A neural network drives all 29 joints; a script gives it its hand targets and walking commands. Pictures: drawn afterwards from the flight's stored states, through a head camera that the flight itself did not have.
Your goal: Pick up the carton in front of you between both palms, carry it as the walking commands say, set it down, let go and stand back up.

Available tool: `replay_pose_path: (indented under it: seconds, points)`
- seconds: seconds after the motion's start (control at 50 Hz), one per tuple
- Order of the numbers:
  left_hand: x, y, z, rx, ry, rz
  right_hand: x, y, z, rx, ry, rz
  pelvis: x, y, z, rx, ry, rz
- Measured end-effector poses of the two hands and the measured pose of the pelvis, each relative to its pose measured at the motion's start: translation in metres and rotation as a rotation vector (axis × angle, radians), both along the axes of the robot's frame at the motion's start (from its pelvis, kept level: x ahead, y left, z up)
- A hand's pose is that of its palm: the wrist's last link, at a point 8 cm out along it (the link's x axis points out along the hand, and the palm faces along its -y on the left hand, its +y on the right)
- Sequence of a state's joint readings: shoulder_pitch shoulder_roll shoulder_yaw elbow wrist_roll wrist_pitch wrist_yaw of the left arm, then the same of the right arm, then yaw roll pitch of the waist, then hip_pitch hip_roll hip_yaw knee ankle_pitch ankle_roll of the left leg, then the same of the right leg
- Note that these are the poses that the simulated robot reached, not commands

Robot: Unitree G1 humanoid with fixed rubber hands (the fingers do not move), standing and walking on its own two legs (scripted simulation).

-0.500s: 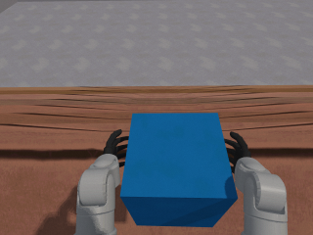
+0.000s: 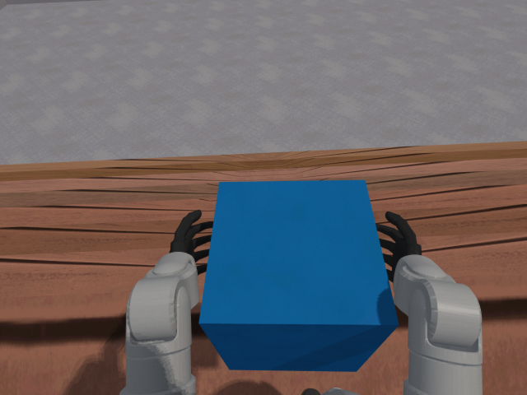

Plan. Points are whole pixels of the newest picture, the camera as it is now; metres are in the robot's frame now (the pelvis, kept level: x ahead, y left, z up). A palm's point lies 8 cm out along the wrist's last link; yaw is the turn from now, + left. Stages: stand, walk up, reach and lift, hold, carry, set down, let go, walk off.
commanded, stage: carry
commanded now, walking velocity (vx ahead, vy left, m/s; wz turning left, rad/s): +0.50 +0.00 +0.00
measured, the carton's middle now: (291, 282) +0.28 -0.01 +0.01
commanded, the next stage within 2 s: none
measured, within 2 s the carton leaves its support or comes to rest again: neither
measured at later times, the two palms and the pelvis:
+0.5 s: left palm (209, 80) +0.67 +0.15 +0.14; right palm (355, 77) +0.66 -0.15 +0.14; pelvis +0.31 +0.01 +0.00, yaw -2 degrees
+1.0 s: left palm (227, 35) +0.99 +0.15 +0.10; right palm (334, 31) +0.98 -0.15 +0.10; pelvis +0.63 +0.01 -0.03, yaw +1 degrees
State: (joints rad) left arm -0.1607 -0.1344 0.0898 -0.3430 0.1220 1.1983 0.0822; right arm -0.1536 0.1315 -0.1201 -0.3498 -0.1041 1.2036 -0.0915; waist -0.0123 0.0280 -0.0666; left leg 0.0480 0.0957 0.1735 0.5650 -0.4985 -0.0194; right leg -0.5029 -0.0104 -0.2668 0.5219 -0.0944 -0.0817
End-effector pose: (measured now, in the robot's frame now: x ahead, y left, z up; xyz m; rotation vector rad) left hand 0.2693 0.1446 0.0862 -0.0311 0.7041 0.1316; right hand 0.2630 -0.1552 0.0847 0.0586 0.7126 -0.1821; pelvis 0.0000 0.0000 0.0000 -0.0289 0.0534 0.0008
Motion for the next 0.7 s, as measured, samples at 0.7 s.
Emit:
replay_pose_path:
  seconds: [0.7]
  points:
    - [0.544, 0.008, 0.016, 0.021, 0.100, -0.087, 0.523, 0.009, 0.018, -0.057, 0.105, -0.016, 0.420, 0.033, 0.007, 0.007, 0.028, -0.024]
